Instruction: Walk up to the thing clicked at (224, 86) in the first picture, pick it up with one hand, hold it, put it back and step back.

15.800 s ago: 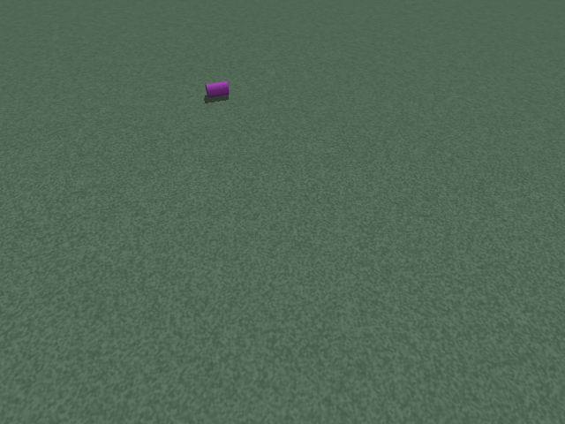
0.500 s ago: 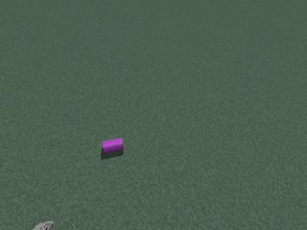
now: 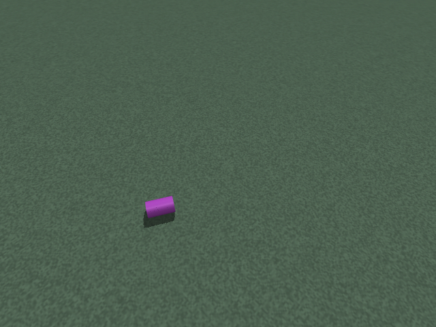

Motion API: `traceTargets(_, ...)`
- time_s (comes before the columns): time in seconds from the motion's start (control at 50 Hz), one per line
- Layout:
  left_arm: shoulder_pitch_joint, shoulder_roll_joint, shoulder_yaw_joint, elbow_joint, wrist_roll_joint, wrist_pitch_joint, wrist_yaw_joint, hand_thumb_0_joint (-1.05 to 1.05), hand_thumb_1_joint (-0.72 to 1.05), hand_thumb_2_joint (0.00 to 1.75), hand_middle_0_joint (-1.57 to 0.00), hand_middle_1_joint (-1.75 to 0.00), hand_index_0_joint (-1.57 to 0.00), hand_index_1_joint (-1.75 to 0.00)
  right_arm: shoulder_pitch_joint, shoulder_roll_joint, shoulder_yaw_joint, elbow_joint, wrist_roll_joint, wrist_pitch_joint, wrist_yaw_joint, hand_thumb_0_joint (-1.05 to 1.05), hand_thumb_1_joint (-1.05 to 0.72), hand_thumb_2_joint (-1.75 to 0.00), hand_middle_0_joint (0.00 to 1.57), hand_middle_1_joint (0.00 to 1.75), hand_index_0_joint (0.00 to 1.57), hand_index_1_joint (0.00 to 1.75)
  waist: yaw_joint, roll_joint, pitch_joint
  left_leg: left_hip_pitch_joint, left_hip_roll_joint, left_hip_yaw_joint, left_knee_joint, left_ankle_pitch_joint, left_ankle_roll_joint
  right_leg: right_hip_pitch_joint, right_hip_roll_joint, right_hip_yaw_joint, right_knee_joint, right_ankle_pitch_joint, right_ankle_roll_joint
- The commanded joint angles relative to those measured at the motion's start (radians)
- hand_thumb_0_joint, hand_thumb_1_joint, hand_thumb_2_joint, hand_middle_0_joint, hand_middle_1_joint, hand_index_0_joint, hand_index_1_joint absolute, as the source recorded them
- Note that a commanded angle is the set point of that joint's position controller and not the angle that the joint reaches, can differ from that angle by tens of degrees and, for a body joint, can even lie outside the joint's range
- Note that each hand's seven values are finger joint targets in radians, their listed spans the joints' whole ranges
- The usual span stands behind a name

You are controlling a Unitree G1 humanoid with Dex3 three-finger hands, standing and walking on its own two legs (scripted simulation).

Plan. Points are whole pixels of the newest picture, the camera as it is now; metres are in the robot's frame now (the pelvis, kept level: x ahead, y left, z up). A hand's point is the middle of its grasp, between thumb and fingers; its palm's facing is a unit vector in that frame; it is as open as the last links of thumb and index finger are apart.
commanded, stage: stand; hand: left
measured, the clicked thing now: (160, 206) +0.79 +0.31 -0.74
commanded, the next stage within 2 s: walk up in 0.66 s
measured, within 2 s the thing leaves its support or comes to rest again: neither
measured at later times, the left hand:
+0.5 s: hand out of the picture +0.07 +0.25 -0.16, palm faces -0.03 -0.94 -0.34, open 7.3 cm
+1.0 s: hand out of the picture +0.07 +0.31 -0.18, palm faces +0.03 -0.93 -0.36, open 7.3 cm
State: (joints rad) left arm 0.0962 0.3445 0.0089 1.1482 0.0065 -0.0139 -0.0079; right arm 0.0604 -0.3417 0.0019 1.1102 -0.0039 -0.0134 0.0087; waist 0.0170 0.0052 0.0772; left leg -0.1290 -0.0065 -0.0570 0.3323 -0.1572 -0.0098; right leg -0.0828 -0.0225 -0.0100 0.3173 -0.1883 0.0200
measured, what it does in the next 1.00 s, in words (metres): lifts its left foot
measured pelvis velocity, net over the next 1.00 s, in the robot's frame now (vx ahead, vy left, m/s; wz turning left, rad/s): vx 0.07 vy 0.03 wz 0.03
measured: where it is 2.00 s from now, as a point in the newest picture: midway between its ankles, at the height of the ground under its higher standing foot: (217, 319)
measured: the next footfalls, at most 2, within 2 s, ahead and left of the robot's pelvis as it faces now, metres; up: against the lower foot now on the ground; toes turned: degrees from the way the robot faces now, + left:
right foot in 1.32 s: +0.30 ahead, -0.14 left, +0.00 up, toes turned +0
left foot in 1.66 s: +0.37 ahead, +0.12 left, +0.00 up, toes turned +3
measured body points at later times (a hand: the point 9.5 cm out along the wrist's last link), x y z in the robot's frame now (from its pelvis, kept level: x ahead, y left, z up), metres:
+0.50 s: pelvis +0.00 -0.01 +0.00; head +0.01 -0.01 +0.45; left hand +0.07 +0.29 -0.13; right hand +0.05 -0.31 -0.14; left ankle +0.02 +0.13 -0.75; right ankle -0.01 -0.13 -0.75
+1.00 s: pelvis +0.07 +0.03 -0.02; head +0.09 +0.05 +0.43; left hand +0.07 +0.36 -0.15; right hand +0.15 -0.30 -0.12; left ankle +0.11 +0.14 -0.75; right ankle +0.00 -0.12 -0.71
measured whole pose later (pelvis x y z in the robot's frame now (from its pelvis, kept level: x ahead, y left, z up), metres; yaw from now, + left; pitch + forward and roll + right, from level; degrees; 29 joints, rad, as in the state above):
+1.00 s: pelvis +0.07 +0.03 -0.02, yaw +2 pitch -3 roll +0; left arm 0.31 0.43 0.08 1.00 0.02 0.00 -0.04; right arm 0.24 -0.40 -0.09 0.95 -0.04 -0.07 0.05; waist 0.02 -0.04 0.09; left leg -0.28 0.01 0.04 0.58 -0.24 0.02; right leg -0.22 -0.01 0.06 0.86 -0.49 -0.04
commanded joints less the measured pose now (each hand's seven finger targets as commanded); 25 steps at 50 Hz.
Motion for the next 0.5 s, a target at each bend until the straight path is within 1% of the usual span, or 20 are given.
traceTargets(0.0, -0.050, 0.225, 0.033, -0.059, 0.002, -0.025, 0.013, 0.00, 0.90, 0.90, -0.20, -0.30, -0.20, -0.30, -0.033, -0.216, -0.046, -0.043, -0.003, -0.024, -0.012, 0.00, -0.90, -0.90, 0.20, 0.30, 0.20, 0.30, -0.014, -0.004, -0.115, 0.013, 0.119, -0.079, -0.062, 0.121, 0.023, 0.013, -0.109, 0.079, -0.053, 0.073, -0.035)
traceTargets(0.04, -0.047, 0.223, 0.032, -0.056, 0.003, -0.024, 0.012, 0.00, 0.90, 0.90, -0.20, -0.30, -0.20, -0.30, -0.032, -0.217, -0.046, -0.038, -0.004, -0.023, -0.011, 0.00, -0.90, -0.90, 0.20, 0.30, 0.20, 0.30, -0.014, 0.000, -0.102, 0.007, 0.117, -0.079, -0.066, 0.080, 0.024, -0.005, -0.108, 0.083, -0.064, 0.040, -0.036)
traceTargets(0.08, -0.037, 0.219, 0.029, -0.054, 0.003, -0.022, 0.010, 0.00, 0.90, 0.90, -0.20, -0.30, -0.20, -0.30, -0.024, -0.220, -0.045, -0.029, -0.005, -0.022, -0.010, 0.00, -0.90, -0.90, 0.20, 0.30, 0.20, 0.30, -0.013, 0.010, -0.075, -0.008, 0.114, -0.083, -0.082, -0.010, 0.023, -0.033, -0.104, 0.085, -0.069, -0.023, -0.034)
traceTargets(0.1, -0.041, 0.223, 0.030, -0.055, 0.005, -0.021, 0.011, 0.00, 0.90, 0.90, -0.20, -0.30, -0.20, -0.30, -0.022, -0.216, -0.044, -0.029, -0.006, -0.020, -0.009, 0.00, -0.90, -0.90, 0.20, 0.30, 0.20, 0.30, -0.015, -0.001, -0.066, -0.030, 0.113, -0.088, -0.085, -0.032, 0.023, -0.036, -0.103, 0.083, -0.073, -0.046, -0.035)
traceTargets(0.12, -0.043, 0.228, 0.030, -0.057, 0.005, -0.023, 0.012, 0.00, 0.90, 0.90, -0.20, -0.30, -0.20, -0.30, -0.017, -0.217, -0.046, -0.030, -0.007, -0.018, -0.007, 0.00, -0.90, -0.90, 0.20, 0.30, 0.20, 0.30, -0.014, -0.024, -0.071, -0.040, 0.113, -0.087, -0.081, -0.009, 0.024, -0.019, -0.106, 0.084, -0.073, -0.045, -0.036)
traceTargets(0.14, -0.036, 0.225, 0.030, -0.058, 0.004, -0.024, 0.011, 0.00, 0.90, 0.90, -0.20, -0.30, -0.20, -0.30, -0.020, -0.222, -0.046, -0.029, -0.005, -0.019, -0.007, 0.00, -0.90, -0.90, 0.20, 0.30, 0.20, 0.30, -0.011, -0.012, -0.084, -0.015, 0.114, -0.083, -0.073, 0.000, 0.027, -0.032, -0.110, 0.090, -0.072, -0.029, -0.036)
traceTargets(0.16, -0.040, 0.228, 0.029, -0.059, 0.005, -0.025, 0.012, 0.00, 0.90, 0.90, -0.20, -0.30, -0.20, -0.30, -0.010, -0.215, -0.044, -0.028, -0.006, -0.019, -0.006, 0.00, -0.90, -0.90, 0.20, 0.30, 0.20, 0.30, -0.015, -0.022, -0.081, -0.028, 0.111, -0.084, -0.073, 0.014, 0.024, -0.026, -0.109, 0.090, -0.076, -0.028, -0.037)
traceTargets(0.18, -0.033, 0.227, 0.029, -0.060, 0.005, -0.026, 0.012, 0.00, 0.90, 0.90, -0.20, -0.30, -0.20, -0.30, -0.006, -0.216, -0.044, -0.026, -0.006, -0.018, -0.006, 0.00, -0.90, -0.90, 0.20, 0.30, 0.20, 0.30, -0.014, -0.029, -0.071, -0.028, 0.106, -0.080, -0.067, 0.003, 0.023, -0.042, -0.110, 0.097, -0.088, -0.057, -0.036)
traceTargets(0.2, -0.039, 0.230, 0.029, -0.061, 0.006, -0.026, 0.012, 0.00, 0.90, 0.90, -0.20, -0.30, -0.20, -0.30, 0.003, -0.214, -0.045, -0.024, -0.006, -0.018, -0.005, 0.00, -0.90, -0.90, 0.20, 0.30, 0.20, 0.30, -0.019, -0.035, -0.068, -0.033, 0.103, -0.079, -0.063, -0.009, 0.024, -0.044, -0.110, 0.100, -0.093, -0.085, -0.035)
traceTargets(0.24, -0.037, 0.233, 0.029, -0.063, 0.002, -0.025, 0.012, 0.00, 0.90, 0.90, -0.20, -0.30, -0.20, -0.30, 0.016, -0.219, -0.044, -0.020, -0.006, -0.017, -0.005, 0.00, -0.90, -0.90, 0.20, 0.30, 0.20, 0.30, -0.021, -0.004, -0.075, -0.032, 0.109, -0.083, -0.065, -0.018, 0.027, -0.040, -0.112, 0.103, -0.085, -0.070, -0.039)
traceTargets(0.26, -0.034, 0.235, 0.031, -0.066, 0.001, -0.025, 0.011, 0.00, 0.90, 0.90, -0.20, -0.30, -0.20, -0.30, 0.015, -0.221, -0.044, -0.021, -0.007, -0.020, -0.007, 0.00, -0.90, -0.90, 0.20, 0.30, 0.20, 0.30, -0.017, 0.002, -0.100, -0.018, 0.115, -0.086, -0.068, 0.018, 0.025, -0.023, -0.112, 0.098, -0.068, -0.020, -0.042)
traceTargets(0.28, -0.032, 0.232, 0.029, -0.066, -0.001, -0.026, 0.011, 0.00, 0.90, 0.90, -0.20, -0.30, -0.20, -0.30, 0.017, -0.217, -0.041, -0.022, -0.006, -0.021, -0.006, 0.00, -0.90, -0.90, 0.20, 0.30, 0.20, 0.30, -0.016, -0.005, -0.094, -0.032, 0.114, -0.086, -0.068, 0.051, 0.023, -0.009, -0.111, 0.094, -0.066, 0.014, -0.042)
traceTargets(0.3, -0.028, 0.233, 0.030, -0.068, 0.000, -0.026, 0.012, 0.00, 0.90, 0.90, -0.20, -0.30, -0.20, -0.30, 0.016, -0.223, -0.043, -0.023, -0.007, -0.022, -0.008, 0.00, -0.90, -0.90, 0.20, 0.30, 0.20, 0.30, -0.014, -0.004, -0.115, -0.017, 0.117, -0.082, -0.059, 0.078, 0.025, 0.001, -0.112, 0.094, -0.058, 0.046, -0.042)
traceTargets(0.36, -0.026, 0.226, 0.026, -0.067, -0.002, -0.026, 0.011, 0.00, 0.90, 0.90, -0.20, -0.30, -0.20, -0.30, 0.024, -0.224, -0.040, -0.018, -0.003, -0.025, -0.010, 0.00, -0.90, -0.90, 0.20, 0.30, 0.20, 0.30, -0.016, 0.002, -0.117, -0.002, 0.124, -0.083, -0.052, 0.149, 0.023, 0.006, -0.111, 0.088, -0.047, 0.107, -0.041)
traceTargets(0.38, -0.023, 0.231, 0.027, -0.069, -0.003, -0.026, 0.012, 0.00, 0.90, 0.90, -0.20, -0.30, -0.20, -0.30, 0.033, -0.223, -0.039, -0.017, -0.004, -0.025, -0.011, 0.00, -0.90, -0.90, 0.20, 0.30, 0.20, 0.30, -0.018, -0.005, -0.128, 0.005, 0.123, -0.078, -0.050, 0.150, 0.022, 0.007, -0.111, 0.088, -0.045, 0.107, -0.041)
traceTargets(0.4, -0.027, 0.233, 0.028, -0.070, -0.003, -0.025, 0.013, 0.00, 0.90, 0.90, -0.20, -0.30, -0.20, -0.30, 0.035, -0.224, -0.038, -0.015, -0.004, -0.024, -0.012, 0.00, -0.90, -0.90, 0.20, 0.30, 0.20, 0.30, -0.018, -0.006, -0.118, -0.007, 0.122, -0.078, -0.053, 0.143, 0.020, 0.008, -0.107, 0.085, -0.045, 0.100, -0.040)
traceTargets(0.42, -0.027, 0.229, 0.027, -0.070, -0.003, -0.025, 0.013, 0.00, 0.90, 0.90, -0.20, -0.30, -0.20, -0.30, 0.030, -0.225, -0.038, -0.016, -0.006, -0.022, -0.012, 0.00, -0.90, -0.90, 0.20, 0.30, 0.20, 0.30, -0.015, 0.000, -0.107, -0.015, 0.121, -0.076, -0.051, 0.126, 0.021, 0.002, -0.108, 0.087, -0.050, 0.084, -0.040)
traceTargets(0.44, -0.025, 0.228, 0.025, -0.066, -0.003, -0.022, 0.012, 0.00, 0.90, 0.90, -0.20, -0.30, -0.20, -0.30, 0.030, -0.223, -0.035, -0.014, -0.003, -0.021, -0.013, 0.00, -0.90, -0.90, 0.20, 0.30, 0.20, 0.30, -0.019, 0.013, -0.089, -0.012, 0.119, -0.076, -0.060, 0.081, 0.022, -0.023, -0.108, 0.092, -0.056, 0.047, -0.039)
traceTargets(0.46, -0.023, 0.229, 0.025, -0.067, 0.000, -0.021, 0.013, 0.00, 0.90, 0.90, -0.20, -0.30, -0.20, -0.30, 0.028, -0.221, -0.036, -0.017, -0.003, -0.020, -0.012, 0.00, -0.90, -0.90, 0.20, 0.30, 0.20, 0.30, -0.018, 0.004, -0.089, -0.011, 0.122, -0.079, -0.057, 0.085, 0.021, -0.021, -0.106, 0.087, -0.056, 0.042, -0.041)
traceTargets(0.48, -0.029, 0.229, 0.025, -0.066, -0.003, -0.020, 0.012, 0.00, 0.90, 0.90, -0.20, -0.30, -0.20, -0.30, 0.037, -0.223, -0.034, -0.014, -0.003, -0.018, -0.012, 0.00, -0.90, -0.90, 0.20, 0.30, 0.20, 0.30, -0.022, 0.006, -0.081, -0.029, 0.119, -0.080, -0.067, 0.049, 0.021, -0.024, -0.106, 0.092, -0.059, 0.014, -0.039)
